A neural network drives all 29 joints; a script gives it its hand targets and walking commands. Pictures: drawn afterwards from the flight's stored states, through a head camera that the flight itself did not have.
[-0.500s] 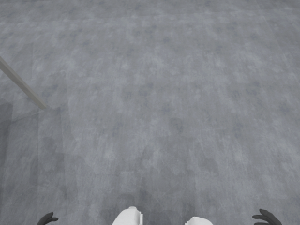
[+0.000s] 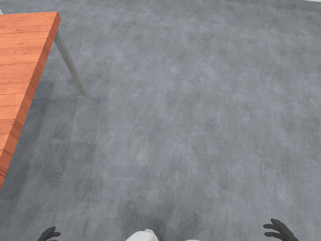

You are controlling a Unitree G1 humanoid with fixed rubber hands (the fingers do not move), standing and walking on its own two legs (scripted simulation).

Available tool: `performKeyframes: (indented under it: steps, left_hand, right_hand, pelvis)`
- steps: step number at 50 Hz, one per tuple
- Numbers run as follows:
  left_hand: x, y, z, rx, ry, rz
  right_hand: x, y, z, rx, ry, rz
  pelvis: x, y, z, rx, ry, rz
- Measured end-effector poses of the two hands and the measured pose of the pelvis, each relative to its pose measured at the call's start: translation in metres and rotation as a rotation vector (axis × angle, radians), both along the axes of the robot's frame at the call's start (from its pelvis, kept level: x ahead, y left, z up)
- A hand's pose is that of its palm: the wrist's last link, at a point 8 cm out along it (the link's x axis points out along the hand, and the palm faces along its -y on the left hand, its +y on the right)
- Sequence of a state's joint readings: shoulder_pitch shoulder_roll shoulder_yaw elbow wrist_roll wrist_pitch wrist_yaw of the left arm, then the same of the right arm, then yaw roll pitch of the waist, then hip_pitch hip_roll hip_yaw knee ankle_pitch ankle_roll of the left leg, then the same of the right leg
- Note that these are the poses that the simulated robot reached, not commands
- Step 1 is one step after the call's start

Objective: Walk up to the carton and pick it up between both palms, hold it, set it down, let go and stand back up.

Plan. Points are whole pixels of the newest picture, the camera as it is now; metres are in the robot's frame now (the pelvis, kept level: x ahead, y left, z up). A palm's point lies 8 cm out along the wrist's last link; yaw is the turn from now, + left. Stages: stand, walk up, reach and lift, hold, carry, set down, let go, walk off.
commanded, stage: walk up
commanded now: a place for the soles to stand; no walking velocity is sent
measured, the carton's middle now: out of the picture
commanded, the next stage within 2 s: none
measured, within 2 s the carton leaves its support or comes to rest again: neither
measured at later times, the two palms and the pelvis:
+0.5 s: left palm out of the picture +0.09 +0.40 -0.11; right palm (252, 226) +0.16 -0.21 -0.09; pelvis +0.03 +0.07 -0.01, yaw +9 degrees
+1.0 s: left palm out of the picture +0.08 +0.41 -0.06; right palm (224, 180) +0.29 -0.17 -0.11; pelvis +0.09 +0.07 +0.00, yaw +20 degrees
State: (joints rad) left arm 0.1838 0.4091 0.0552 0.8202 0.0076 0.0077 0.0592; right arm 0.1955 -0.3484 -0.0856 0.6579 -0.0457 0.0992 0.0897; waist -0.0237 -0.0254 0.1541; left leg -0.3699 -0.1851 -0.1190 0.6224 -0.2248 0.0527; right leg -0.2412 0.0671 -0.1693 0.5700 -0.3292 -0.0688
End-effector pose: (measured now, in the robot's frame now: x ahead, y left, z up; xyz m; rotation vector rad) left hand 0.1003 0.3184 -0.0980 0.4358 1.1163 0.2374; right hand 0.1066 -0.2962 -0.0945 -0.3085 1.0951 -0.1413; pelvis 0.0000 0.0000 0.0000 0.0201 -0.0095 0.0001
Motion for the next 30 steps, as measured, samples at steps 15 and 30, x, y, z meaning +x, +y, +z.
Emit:
performKeyframes:
  steps: [15,30]
  left_hand:
    - [-0.011,0.047,0.039,0.078,-0.034,0.055]
    - [-0.012,0.082,-0.018,-0.11,-0.067,0.135]
  right_hand:
    - [0.028,0.048,-0.015,0.109,0.007,0.068]
    - [0.073,0.093,0.022,-0.052,-0.002,0.155]
  pelvis:
    - [0.008,0.031,0.007,0.009,-0.034,0.069]
    - [0.036,0.08,-0.001,-0.046,-0.063,0.203]
